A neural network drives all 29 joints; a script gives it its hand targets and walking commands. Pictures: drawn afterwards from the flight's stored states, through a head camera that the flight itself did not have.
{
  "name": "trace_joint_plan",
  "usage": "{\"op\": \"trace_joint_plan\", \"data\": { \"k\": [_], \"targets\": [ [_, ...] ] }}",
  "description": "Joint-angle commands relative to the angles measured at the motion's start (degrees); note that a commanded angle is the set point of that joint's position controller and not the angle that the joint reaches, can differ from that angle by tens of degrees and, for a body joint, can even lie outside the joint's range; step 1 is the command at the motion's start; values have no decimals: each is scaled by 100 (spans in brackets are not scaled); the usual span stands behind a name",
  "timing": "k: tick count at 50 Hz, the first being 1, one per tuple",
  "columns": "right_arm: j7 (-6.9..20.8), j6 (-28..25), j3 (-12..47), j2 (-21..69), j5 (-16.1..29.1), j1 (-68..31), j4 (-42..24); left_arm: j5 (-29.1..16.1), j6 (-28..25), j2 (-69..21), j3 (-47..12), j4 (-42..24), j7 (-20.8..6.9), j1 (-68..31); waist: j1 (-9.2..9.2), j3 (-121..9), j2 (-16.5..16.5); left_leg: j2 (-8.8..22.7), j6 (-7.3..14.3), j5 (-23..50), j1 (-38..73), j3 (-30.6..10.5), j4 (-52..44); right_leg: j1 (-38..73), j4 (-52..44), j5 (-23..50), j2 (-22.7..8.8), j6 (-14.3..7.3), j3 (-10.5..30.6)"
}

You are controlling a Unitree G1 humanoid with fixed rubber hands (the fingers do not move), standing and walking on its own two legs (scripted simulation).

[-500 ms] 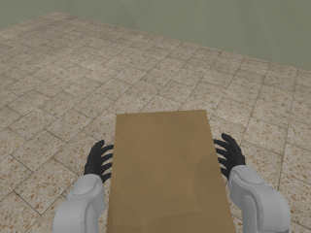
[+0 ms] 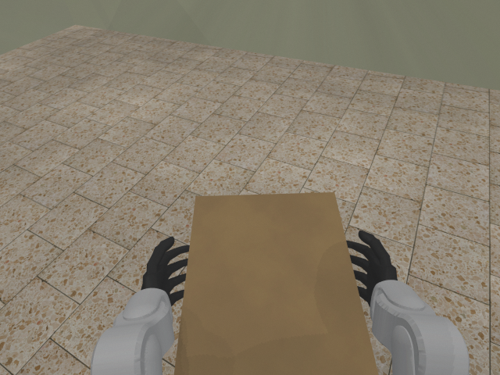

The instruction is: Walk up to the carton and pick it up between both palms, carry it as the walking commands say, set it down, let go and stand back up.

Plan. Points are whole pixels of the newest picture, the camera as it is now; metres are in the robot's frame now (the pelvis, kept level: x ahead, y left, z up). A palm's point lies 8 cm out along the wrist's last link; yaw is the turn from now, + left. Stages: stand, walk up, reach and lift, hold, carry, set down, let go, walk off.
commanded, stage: carry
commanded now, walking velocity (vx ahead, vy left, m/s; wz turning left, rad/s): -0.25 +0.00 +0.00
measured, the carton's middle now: (267, 306) +0.24 -0.01 +0.01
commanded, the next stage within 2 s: none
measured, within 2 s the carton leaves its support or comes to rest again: neither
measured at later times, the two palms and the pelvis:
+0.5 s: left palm out of the picture +0.01 +0.17 +0.10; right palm out of the picture +0.02 -0.13 +0.10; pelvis -0.22 +0.00 +0.00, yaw +2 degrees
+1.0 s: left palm out of the picture -0.22 +0.16 +0.08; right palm out of the picture -0.20 -0.14 +0.09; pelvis -0.44 -0.01 +0.00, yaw +3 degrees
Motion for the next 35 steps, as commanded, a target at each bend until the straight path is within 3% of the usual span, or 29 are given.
{"op": "trace_joint_plan", "data": {
  "k": [1, 6, 8, 9, 10, 11, 12, 13, 14, 15, 17, 20, 23, 25, 26, 27, 28, 29, 30, 31, 32, 33, 35],
  "targets": [
    [692, -167, 4023, 4797, 1835, -2534, -650, -1427, -118, -4366, -3263, -646, -673, -2050, 185, -981, -858, -38, -34, -117, 347, -136, 396, 307, -1030, 1682, -1387, -637, 774],
    [586, -35, 3798, 4469, 1622, -2109, -497, -1410, 20, -4133, -3291, -566, -616, -1777, 236, -1365, -1375, -216, 95, -588, 916, 196, -1887, 1108, -1371, 1823, -1525, -710, 1474],
    [586, -8, 3694, 4422, 1528, -1913, -352, -1436, 64, -4141, -3385, -511, -611, -1775, 180, -1496, -1257, -244, 152, -123, 1494, 343, -3155, 1104, -1264, 1549, -1432, -565, 1419],
    [595, 0, 3632, 4400, 1487, -1896, -283, -1461, 83, -4157, -3443, -477, -612, -1821, 183, -1446, -1040, -105, 168, 198, 1859, 259, -3873, 849, -1116, 1107, -1287, -357, 1298],
    [608, 1, 3577, 4381, 1451, -1897, -220, -1468, 94, -4185, -3483, -430, -612, -1861, 221, -1431, -574, 262, 194, 318, 2382, -182, -4224, 335, -804, 520, -1101, -138, 1134],
    [632, -10, 3552, 4351, 1413, -1841, -170, -1474, 96, -4211, -3541, -447, -623, -1836, 217, -1260, 335, 1095, 437, 440, 2559, -1106, -4471, -442, -268, -25, -665, 156, 691],
    [663, -65, 3479, 4397, 1400, -1829, -222, -1635, 92, -4274, -3768, -748, -656, -2309, 142, -860, 1540, 1998, 968, 1139, 1877, -1948, -4652, -973, 994, -1164, -155, 277, 59],
    [710, -97, 3517, 4551, 1426, -2094, -418, -1634, 66, -4510, -3762, -752, -681, -2597, 116, -573, 1330, 2349, 1234, 1792, 1251, -1836, -4737, -1170, 2456, -1509, -49, 256, 167],
    [740, -132, 3537, 4634, 1426, -2245, -480, -1685, 44, -4682, -3757, -658, -708, -2750, 114, -427, 909, 2223, 1277, 1653, 879, -1535, -4772, -1274, 3484, -1495, 20, 211, 440],
    [751, -176, 3531, 4701, 1418, -2279, -500, -1783, 20, -4775, -3834, -648, -726, -2859, 156, -429, 582, 1860, 1149, 1445, 859, -1036, -4615, -1266, 3978, -1159, -29, 187, 537],
    [728, -210, 3418, 4646, 1344, -2161, -442, -1852, 9, -4758, -3917, -575, -717, -2800, 149, -638, 630, 1486, 1002, 2052, 1219, -495, -4259, -1334, 4225, -857, 54, 210, 404],
    [689, -203, 3382, 4527, 1353, -2044, -454, -1787, 29, -4625, -3889, -567, -646, -2579, 159, -940, 865, 1419, 938, 2614, 1823, -650, -3967, -1161, 2873, -1179, 104, 244, 116],
    [650, -124, 3388, 4380, 1353, -1840, -394, -1640, 129, -4447, -3764, -458, -571, -2277, 91, -1142, 1272, 1529, 1025, 2294, 1977, -1115, -4144, -665, 1580, -1387, 220, 228, -185],
    [628, -75, 3467, 4342, 1371, -1785, -373, -1547, 186, -4383, -3615, -311, -564, -2080, 68, -1294, 1303, 1555, 1004, 2442, 2083, -1222, -4097, -328, 721, -1314, 250, 192, -219],
    [622, -58, 3531, 4348, 1410, -1842, -400, -1515, 196, -4402, -3551, -252, -573, -1978, 113, -1395, 1195, 1491, 893, 2460, 2064, -1125, -3988, -19, 58, -1042, 283, 165, -309],
    [620, -48, 3587, 4359, 1455, -1876, -419, -1503, 196, -4425, -3492, -242, -589, -1910, 152, -1465, 988, 1376, 681, 2349, 1941, -942, -3853, 378, -738, -548, 205, 138, -318],
    [613, -50, 3626, 4382, 1494, -1920, -449, -1525, 193, -4432, -3447, -279, -612, -1908, 136, -1451, 621, 1117, 402, 1992, 1659, -730, -3559, 785, -1290, -194, -69, 83, -38],
    [590, -49, 3627, 4385, 1525, -1948, -500, -1547, 191, -4370, -3405, -308, -638, -1867, 126, -1412, -317, 738, 156, 1001, 912, -407, -2898, 1303, -1406, 819, -865, -12, 917],
    [622, -57, 3837, 4315, 1625, -2297, -851, -1504, 88, -4360, -3310, -150, -640, -1832, 241, -1177, -1854, 269, -72, -169, 456, 288, -2107, 881, -1347, 2259, -1850, -656, 1552],
    [659, -89, 3890, 4541, 1679, -2501, -796, -1556, 39, -4534, -3327, -315, -678, -1913, 263, -972, -1681, 93, -111, -638, 394, 160, -438, 329, -1380, 3259, -2057, -921, 1433],
    [698, -132, 4047, 4781, 1797, -2671, -776, -1548, -22, -4615, -3275, -400, -711, -1951, 231, -880, -1160, 52, -59, -523, 561, -223, 385, 19, -1329, 2800, -1835, -871, 1074],
    [731, -169, 4087, 4856, 1844, -2752, -730, -1508, -70, -4605, -3315, -504, -719, -2068, 202, -781, -799, 44, -37, -258, 605, -328, 767, -229, -1277, 2116, -1616, -766, 736],
    [737, -199, 4083, 4944, 1885, -2634, -691, -1524, -127, -4567, -3348, -680, -727, -2142, 181, -799, -764, -38, -51, 85, 354, -273, 896, 30, -1036, 1837, -1401, -696, 578]
  ]
}}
